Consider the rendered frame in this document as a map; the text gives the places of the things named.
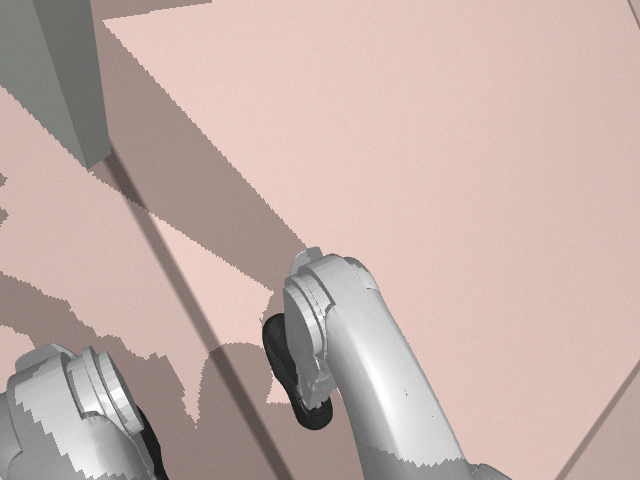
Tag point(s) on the right robot foot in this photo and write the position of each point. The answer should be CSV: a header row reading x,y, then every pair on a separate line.
x,y
284,369

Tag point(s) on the right robot hand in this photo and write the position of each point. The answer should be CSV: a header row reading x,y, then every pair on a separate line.
x,y
486,472

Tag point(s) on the left robot foot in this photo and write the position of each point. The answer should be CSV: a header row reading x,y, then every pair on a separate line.
x,y
153,448

